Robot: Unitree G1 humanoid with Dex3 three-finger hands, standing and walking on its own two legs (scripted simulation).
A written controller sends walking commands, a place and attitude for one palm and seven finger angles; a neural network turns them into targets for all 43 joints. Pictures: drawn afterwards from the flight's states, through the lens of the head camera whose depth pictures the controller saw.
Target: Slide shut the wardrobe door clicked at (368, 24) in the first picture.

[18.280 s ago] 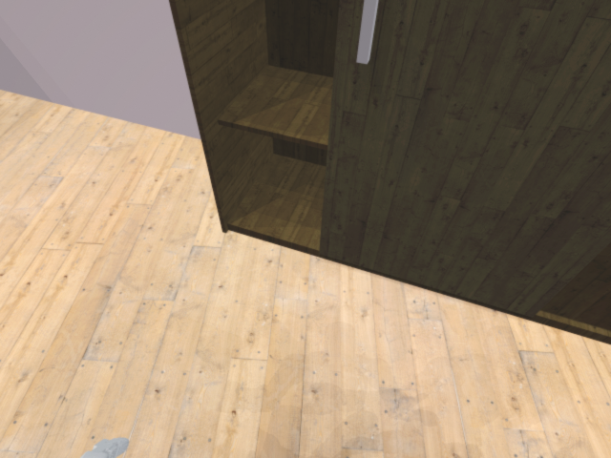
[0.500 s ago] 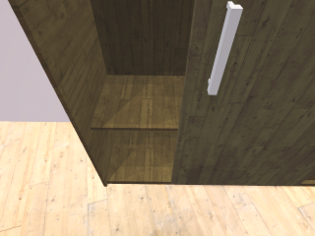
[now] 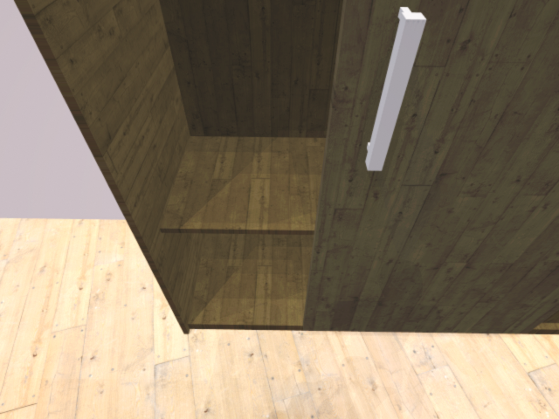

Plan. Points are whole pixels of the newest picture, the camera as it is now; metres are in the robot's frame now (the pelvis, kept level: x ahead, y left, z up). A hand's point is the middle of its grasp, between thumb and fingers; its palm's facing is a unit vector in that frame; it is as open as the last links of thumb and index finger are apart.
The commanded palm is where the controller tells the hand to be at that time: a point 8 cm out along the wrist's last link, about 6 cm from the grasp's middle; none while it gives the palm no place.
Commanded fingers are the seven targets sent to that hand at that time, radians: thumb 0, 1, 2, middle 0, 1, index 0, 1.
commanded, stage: look again from close up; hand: right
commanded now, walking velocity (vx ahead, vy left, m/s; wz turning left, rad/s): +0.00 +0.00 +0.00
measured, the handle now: (387, 97) +0.53 -0.14 +0.21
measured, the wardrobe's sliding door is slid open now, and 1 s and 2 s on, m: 0.42 0.42 0.42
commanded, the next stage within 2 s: shuffle to correct the standing spot in 0.76 s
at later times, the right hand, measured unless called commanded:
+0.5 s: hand out of the picture -0.04 -0.15 -0.18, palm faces +0.07 +0.99 -0.13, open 7.4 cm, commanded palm none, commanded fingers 0.00 -0.90 -0.90 0.20 0.30 0.20 0.30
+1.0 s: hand out of the picture -0.04 -0.15 -0.18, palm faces +0.07 +0.99 -0.13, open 7.4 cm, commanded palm none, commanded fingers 0.00 -0.90 -0.90 0.20 0.30 0.20 0.30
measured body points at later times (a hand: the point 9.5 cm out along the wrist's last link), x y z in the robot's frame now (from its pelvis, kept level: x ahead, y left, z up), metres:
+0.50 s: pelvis +0.00 +0.00 +0.00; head +0.00 -0.01 +0.45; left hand -0.02 +0.20 -0.16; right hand -0.05 -0.20 -0.17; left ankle -0.02 +0.12 -0.74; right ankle -0.03 -0.12 -0.74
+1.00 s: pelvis +0.00 +0.00 +0.00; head +0.00 -0.01 +0.45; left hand -0.03 +0.20 -0.16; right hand -0.05 -0.20 -0.17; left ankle -0.02 +0.12 -0.74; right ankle -0.03 -0.12 -0.74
